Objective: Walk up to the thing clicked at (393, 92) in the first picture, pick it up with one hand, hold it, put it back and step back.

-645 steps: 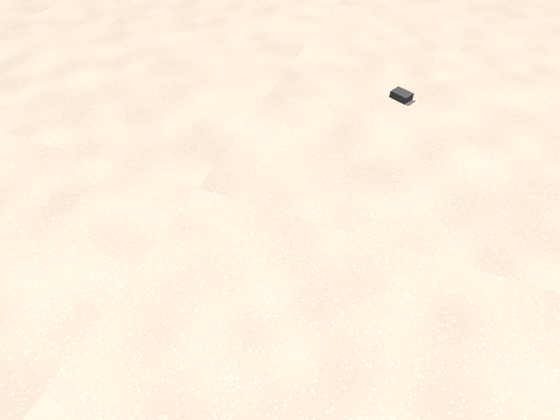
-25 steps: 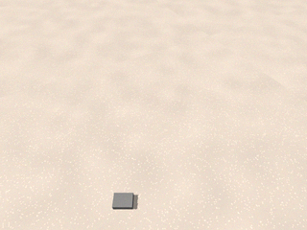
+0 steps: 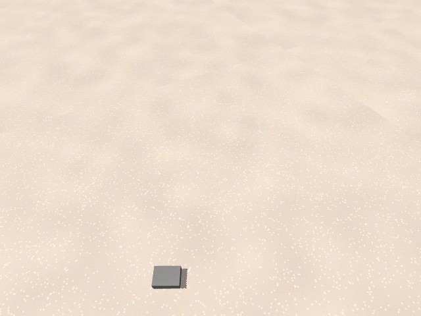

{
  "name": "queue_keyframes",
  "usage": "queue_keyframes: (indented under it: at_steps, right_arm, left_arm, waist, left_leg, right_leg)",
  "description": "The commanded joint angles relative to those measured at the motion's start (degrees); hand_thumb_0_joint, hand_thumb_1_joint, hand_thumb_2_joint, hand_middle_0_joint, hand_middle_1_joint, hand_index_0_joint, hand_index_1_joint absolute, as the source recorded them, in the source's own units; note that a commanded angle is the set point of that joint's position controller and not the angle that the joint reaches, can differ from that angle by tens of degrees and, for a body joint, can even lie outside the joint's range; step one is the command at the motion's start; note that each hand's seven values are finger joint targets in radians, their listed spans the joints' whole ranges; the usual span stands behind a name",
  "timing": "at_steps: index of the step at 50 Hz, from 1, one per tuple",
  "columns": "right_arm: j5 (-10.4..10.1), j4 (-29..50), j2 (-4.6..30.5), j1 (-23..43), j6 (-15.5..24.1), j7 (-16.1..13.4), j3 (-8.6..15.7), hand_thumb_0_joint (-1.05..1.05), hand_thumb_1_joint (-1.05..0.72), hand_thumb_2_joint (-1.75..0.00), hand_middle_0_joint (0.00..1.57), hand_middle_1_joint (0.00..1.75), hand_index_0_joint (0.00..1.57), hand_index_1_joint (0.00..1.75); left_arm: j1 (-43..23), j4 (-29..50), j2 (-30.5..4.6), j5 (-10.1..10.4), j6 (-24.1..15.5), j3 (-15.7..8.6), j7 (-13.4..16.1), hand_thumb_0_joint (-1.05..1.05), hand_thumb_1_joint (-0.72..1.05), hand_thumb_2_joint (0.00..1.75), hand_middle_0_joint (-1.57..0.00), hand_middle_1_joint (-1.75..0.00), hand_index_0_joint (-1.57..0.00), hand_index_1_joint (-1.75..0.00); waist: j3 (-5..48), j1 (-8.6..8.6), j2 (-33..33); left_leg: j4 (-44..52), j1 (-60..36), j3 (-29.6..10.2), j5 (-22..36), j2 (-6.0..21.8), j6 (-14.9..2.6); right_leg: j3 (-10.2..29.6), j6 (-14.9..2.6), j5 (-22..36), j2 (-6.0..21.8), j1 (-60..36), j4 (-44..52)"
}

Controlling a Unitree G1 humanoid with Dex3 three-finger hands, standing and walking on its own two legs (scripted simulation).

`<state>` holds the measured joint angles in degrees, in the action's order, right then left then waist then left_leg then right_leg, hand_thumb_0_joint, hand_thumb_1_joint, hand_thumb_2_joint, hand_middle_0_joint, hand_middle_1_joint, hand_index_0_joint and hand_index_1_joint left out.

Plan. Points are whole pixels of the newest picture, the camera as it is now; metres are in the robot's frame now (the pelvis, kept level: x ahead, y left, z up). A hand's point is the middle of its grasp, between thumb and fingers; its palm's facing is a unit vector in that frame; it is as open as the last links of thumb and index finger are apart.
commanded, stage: stand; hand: left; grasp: from above
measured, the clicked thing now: (167, 277) +0.41 +0.24 -0.76
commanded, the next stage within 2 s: rise first in 0.56 s
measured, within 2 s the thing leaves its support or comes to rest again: neither
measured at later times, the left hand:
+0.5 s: hand out of the picture +0.07 +0.26 -0.16, palm faces -0.03 -0.94 -0.35, open 7.3 cm
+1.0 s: hand out of the picture +0.14 +0.26 -0.18, palm faces -0.06 -0.92 -0.38, open 10.7 cm
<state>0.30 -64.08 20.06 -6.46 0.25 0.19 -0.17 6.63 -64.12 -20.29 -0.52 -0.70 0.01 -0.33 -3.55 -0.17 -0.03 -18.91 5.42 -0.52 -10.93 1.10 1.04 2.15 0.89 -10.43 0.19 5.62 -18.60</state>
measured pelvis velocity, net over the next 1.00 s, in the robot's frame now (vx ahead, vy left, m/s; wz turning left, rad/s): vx -0.01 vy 0.00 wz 0.01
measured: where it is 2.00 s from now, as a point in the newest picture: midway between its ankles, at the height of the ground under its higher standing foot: outside the picture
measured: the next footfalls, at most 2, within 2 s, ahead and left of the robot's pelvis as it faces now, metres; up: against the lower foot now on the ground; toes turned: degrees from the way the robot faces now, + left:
none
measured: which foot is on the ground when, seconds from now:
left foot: down 0.00-1.00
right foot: down 0.00-1.00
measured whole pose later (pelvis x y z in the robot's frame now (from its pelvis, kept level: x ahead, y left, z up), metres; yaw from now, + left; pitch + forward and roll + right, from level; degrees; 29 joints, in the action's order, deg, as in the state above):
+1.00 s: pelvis -0.01 +0.00 -0.03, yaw +1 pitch +7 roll -1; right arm -1.6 -41.0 13.8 -13.8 3.0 -1.0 1.1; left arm 0.6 -53.1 -18.7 -8.9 4.2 -8.0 -1.2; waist 1.3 -1.6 0.2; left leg -40.3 28.6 -1.4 -19.0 0.8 0.7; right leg 1.5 1.2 -18.2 0.0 28.0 -38.7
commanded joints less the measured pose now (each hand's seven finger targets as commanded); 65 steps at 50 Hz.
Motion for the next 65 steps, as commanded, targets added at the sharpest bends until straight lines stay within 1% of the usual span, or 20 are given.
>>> queue_keyframes:
  at_steps: [1, 5, 11, 28, 33, 34, 35, 36, 38, 39, 41, 42, 50, 53, 56, 57, 59, 62, 64, 65]
  right_arm:
    - [0.10, 2.98, 12.54, 1.95, 1.18, -0.55, 2.58, 0.00, -0.90, -0.90, 0.20, 0.30, 0.20, 0.30]
    - [-0.03, 3.24, 12.40, 2.20, 1.32, -0.56, 2.62, 0.00, -0.90, -0.90, 0.20, 0.30, 0.20, 0.30]
    - [0.19, 2.86, 12.31, 1.81, 1.18, -0.55, 2.53, 0.00, -0.90, -0.90, 0.20, 0.30, 0.20, 0.30]
    - [0.08, 3.08, 12.54, 1.44, 1.29, -0.58, 2.67, 0.00, -0.90, -0.90, 0.20, 0.30, 0.20, 0.30]
    - [0.16, 2.98, 12.66, 1.71, 1.17, -0.59, 2.71, 0.00, -0.92, -0.91, 0.20, 0.30, 0.20, 0.30]
    - [-3.59, 19.90, 3.16, 1.37, 4.36, -1.73, 0.18, 0.00, -0.97, -0.92, 0.20, 0.30, 0.20, 0.30]
    - [-3.72, 16.14, 4.00, -1.49, 4.52, -2.16, 0.13, 0.00, -0.92, -0.91, 0.20, 0.30, 0.20, 0.30]
    - [-3.87, 16.18, 6.50, -3.76, 3.94, -2.71, 1.66, 0.00, -0.92, -0.91, 0.20, 0.30, 0.20, 0.30]
    - [-2.90, 18.55, 6.09, -4.89, 3.97, -2.67, 2.89, 0.00, -0.89, -0.90, 0.20, 0.30, 0.20, 0.30]
    - [-2.05, 19.88, 6.01, -5.22, 4.49, -2.77, 3.91, 0.00, -0.89, -0.90, 0.20, 0.30, 0.20, 0.30]
    - [-1.28, 22.37, 5.29, -7.57, 4.82, -2.20, 4.97, 0.00, -0.90, -0.90, 0.20, 0.30, 0.20, 0.30]
    - [-1.32, 24.38, 5.02, -7.12, 4.92, -2.05, 5.06, 0.00, -0.90, -0.90, 0.20, 0.30, 0.20, 0.30]
    - [-1.66, 32.11, 3.97, -5.56, 5.75, -1.41, 5.25, 0.00, -0.89, -0.90, 0.20, 0.30, 0.20, 0.30]
    - [-1.44, 33.10, 3.29, -7.32, 6.68, -1.18, 5.53, 0.00, -0.89, -0.90, 0.20, 0.30, 0.20, 0.30]
    - [-1.41, 35.91, 2.87, -6.34, 7.65, -1.20, 5.65, 0.00, -0.91, -0.90, 0.20, 0.30, 0.20, 0.30]
    - [-1.35, 35.21, 2.79, -7.20, 7.72, -1.27, 5.72, 0.00, -0.90, -0.90, 0.20, 0.30, 0.20, 0.30]
    - [-1.16, 37.21, 2.77, -6.02, 8.25, -1.32, 5.88, 0.00, -0.90, -0.90, 0.20, 0.30, 0.20, 0.30]
    - [-1.12, 37.13, 2.77, -6.72, 8.59, -1.11, 5.81, 0.00, -0.90, -0.90, 0.20, 0.30, 0.20, 0.30]
    - [-0.95, 38.87, 2.74, -5.71, 8.91, -1.21, 5.77, 0.00, -0.92, -0.91, 0.20, 0.30, 0.20, 0.30]
    - [-0.94, 39.06, 2.54, -5.82, 9.07, -1.24, 5.69, 0.00, -0.93, -0.91, 0.20, 0.30, 0.20, 0.30]
  left_arm:
    - [-1.80, 3.47, -12.38, 0.14, -0.94, -2.26, 0.86, 0.00, 0.90, 0.90, -0.20, -0.30, -0.20, -0.30]
    - [-1.94, 3.62, -12.51, -0.03, -1.12, -2.27, 0.91, 0.00, 0.90, 0.90, -0.20, -0.30, -0.20, -0.30]
    - [-1.63, 3.49, -12.60, 0.12, -0.89, -2.28, 0.84, 0.00, 0.90, 0.90, -0.20, -0.30, -0.20, -0.30]
    - [-1.47, 3.68, -12.67, 0.08, -1.07, -2.29, 0.93, 0.00, 0.90, 0.90, -0.20, -0.30, -0.20, -0.30]
    - [-1.42, 3.72, -12.53, 0.04, -0.96, -2.21, 0.94, 0.00, 0.84, 0.91, -0.20, -0.38, -0.20, -0.38]
    - [-21.52, 23.82, -2.98, 2.76, -6.45, -2.87, 1.91, 0.00, 0.76, 0.93, -0.23, -0.46, -0.20, -0.46]
    - [-27.62, 19.93, -5.61, 2.60, -6.16, -3.51, 2.14, 0.00, 0.68, 0.94, -0.23, -0.54, -0.19, -0.54]
    - [-14.20, 8.26, -11.49, 0.94, -3.94, -7.19, 2.33, 0.00, 0.60, 0.91, -0.21, -0.62, -0.19, -0.62]
    - [-18.10, 5.52, -13.02, -1.65, -2.60, -8.50, 0.35, 0.00, 0.44, 0.94, -0.14, -0.77, -0.14, -0.77]
    - [-16.99, 6.68, -14.58, -3.42, -3.03, -10.14, -0.14, 0.00, 0.36, 0.92, -0.12, -0.85, -0.13, -0.84]
    - [-4.71, 4.65, -12.55, -6.00, -1.74, -11.70, -1.02, 0.00, 0.20, 0.94, -0.09, -0.97, -0.11, -0.94]
    - [-5.03, 7.68, -12.27, -6.69, -1.25, -11.62, -1.05, 0.00, 0.12, 0.95, -0.08, -0.99, -0.10, -0.97]
    - [-5.37, 18.00, -8.36, -9.83, 7.15, -10.14, 0.47, 0.00, -0.50, 0.98, -0.06, -1.08, -0.07, -1.08]
    - [-3.20, 22.50, -8.98, -11.07, 7.10, -11.41, 0.64, 0.00, -0.54, 1.00, -0.07, -1.07, -0.07, -1.08]
    - [-2.96, 31.66, -7.72, -12.38, 6.56, -9.79, 0.49, 0.00, -0.58, 1.01, -0.08, -1.06, -0.07, -1.07]
    - [0.15, 30.41, -7.72, -12.83, 6.97, -10.64, 0.62, 0.00, -0.58, 1.02, -0.07, -1.05, -0.05, -1.07]
    - [0.05, 37.18, -7.91, -13.79, 7.03, -10.35, 1.08, 0.00, -0.59, 1.02, -0.07, -1.05, -0.05, -1.07]
    - [5.31, 38.15, -7.06, -15.23, 8.50, -10.08, 1.33, 0.00, -0.58, 1.00, -0.07, -1.06, -0.06, -1.07]
    - [6.16, 42.59, -8.33, -16.07, 8.98, -11.65, 1.73, 0.00, -0.59, 1.00, -0.08, -1.06, -0.07, -1.07]
    - [7.53, 43.49, -7.50, -16.55, 9.40, -10.70, 1.85, 0.00, -0.59, 0.98, -0.08, -1.07, -0.08, -1.07]
  waist:
    - [4.17, 0.06, 0.73]
    - [5.01, -0.10, -0.23]
    - [3.09, 0.07, -0.26]
    - [4.87, -0.04, -0.22]
    - [3.79, 0.05, 0.28]
    - [1.12, -6.18, 1.07]
    - [2.75, -4.28, -0.25]
    - [1.46, -2.52, -0.68]
    - [5.54, -2.14, -3.24]
    - [11.16, -1.06, -1.78]
    - [16.10, 1.95, 1.54]
    - [17.32, 2.18, 2.27]
    - [14.86, -0.55, -0.52]
    - [17.22, -0.60, 0.83]
    - [18.47, -1.29, 2.67]
    - [19.28, -1.18, 2.32]
    - [20.62, -1.12, 3.84]
    - [21.10, -1.29, 3.67]
    - [23.01, -0.67, 5.47]
    - [23.74, -0.91, 5.13]
  left_leg:
    - [3.30, -0.26, -4.61, 6.91, 6.13, -1.99]
    - [2.89, -1.16, -4.72, 9.59, 6.29, -2.07]
    - [3.78, 0.50, -4.80, 5.36, 5.93, -1.85]
    - [3.04, -1.19, -4.59, 9.06, 6.11, -2.21]
    - [3.37, -0.51, -4.80, 6.83, 6.10, -2.10]
    - [-1.80, 8.07, 2.94, -0.57, -1.70, -1.70]
    - [-2.49, 7.90, 2.70, -2.53, -1.94, -1.86]
    - [-2.87, 9.30, 2.79, -2.65, -1.72, -1.64]
    - [-8.51, 13.12, 2.28, -1.74, -1.93, -2.08]
    - [-10.56, 13.35, 2.08, 0.21, -2.08, -1.93]
    - [-13.83, 15.99, 1.82, 3.14, -2.75, -1.22]
    - [-14.10, 16.13, 2.11, 3.73, -2.99, -1.14]
    - [-20.84, 23.66, 0.86, 0.01, -1.94, -1.33]
    - [-25.59, 27.17, 0.88, -1.29, -1.83, -1.35]
    - [-28.22, 28.98, 0.04, -1.95, -1.15, -1.04]
    - [-29.21, 29.53, 0.02, -1.69, -1.04, -1.02]
    - [-30.78, 30.78, -0.84, -2.28, -0.61, -0.85]
    - [-32.99, 33.48, -1.47, -3.01, -0.14, -0.87]
    - [-34.36, 34.09, -2.15, -2.83, 0.17, -0.70]
    - [-35.65, 34.74, -1.99, -2.00, 0.03, -0.79]
  right_leg:
    - [4.11, -2.23, 7.04, 6.63, 0.19, 2.50]
    - [3.93, -2.15, 9.88, 6.77, 0.10, 1.96]
    - [4.23, -2.15, 5.38, 6.55, 1.11, 2.92]
    - [4.00, -2.04, 9.56, 6.83, 0.11, 2.06]
    - [4.18, -2.17, 6.86, 6.67, 1.04, 2.73]
    - [-1.77, -1.07, 2.23, -0.08, 13.06, -1.31]
    - [-2.35, -0.97, -1.02, -0.13, 10.48, -1.41]
    - [-3.03, -1.45, -2.79, -0.75, 10.75, -1.84]
    - [-2.88, -1.46, -1.95, -0.53, 13.50, -6.24]
    - [-2.60, -1.48, 0.66, -0.17, 12.81, -9.04]
    - [-2.66, -2.01, 2.45, -0.29, 12.63, -13.05]
    - [-2.54, -1.97, 3.12, -0.16, 11.63, -13.64]
    - [-3.77, -1.63, -1.97, -1.31, 22.06, -19.56]
    - [-3.48, -1.56, -3.12, -1.14, 26.15, -24.56]
    - [-3.76, -1.79, -4.17, -1.21, 30.34, -28.28]
    - [-3.66, -1.74, -3.96, -1.20, 30.98, -29.36]
    - [-3.86, -1.95, -4.93, -1.18, 33.38, -31.69]
    - [-3.91, -2.00, -5.76, -1.26, 36.29, -34.61]
    - [-3.97, -2.11, -6.24, -1.19, 38.17, -36.75]
    - [-4.05, -2.13, -5.60, -1.22, 38.82, -37.56]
